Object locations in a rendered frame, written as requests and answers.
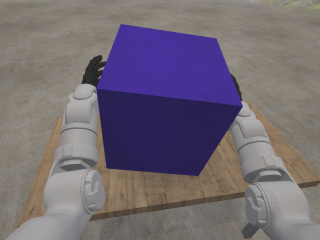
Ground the table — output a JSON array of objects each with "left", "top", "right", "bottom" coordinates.
[{"left": 17, "top": 101, "right": 320, "bottom": 239}]

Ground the robot left forearm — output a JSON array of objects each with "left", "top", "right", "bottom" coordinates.
[{"left": 43, "top": 83, "right": 99, "bottom": 210}]

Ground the robot left upper arm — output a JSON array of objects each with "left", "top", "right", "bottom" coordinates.
[{"left": 5, "top": 168, "right": 106, "bottom": 240}]

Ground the robot right upper arm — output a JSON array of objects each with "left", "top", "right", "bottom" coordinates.
[{"left": 244, "top": 181, "right": 320, "bottom": 240}]

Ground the carton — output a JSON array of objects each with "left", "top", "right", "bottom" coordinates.
[{"left": 96, "top": 24, "right": 243, "bottom": 176}]

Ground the right robot hand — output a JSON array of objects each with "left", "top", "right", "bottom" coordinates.
[{"left": 230, "top": 74, "right": 243, "bottom": 101}]

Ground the robot right forearm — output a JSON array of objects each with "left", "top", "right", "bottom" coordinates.
[{"left": 228, "top": 101, "right": 311, "bottom": 218}]

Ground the left robot hand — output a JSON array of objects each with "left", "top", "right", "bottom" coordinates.
[{"left": 81, "top": 55, "right": 106, "bottom": 88}]

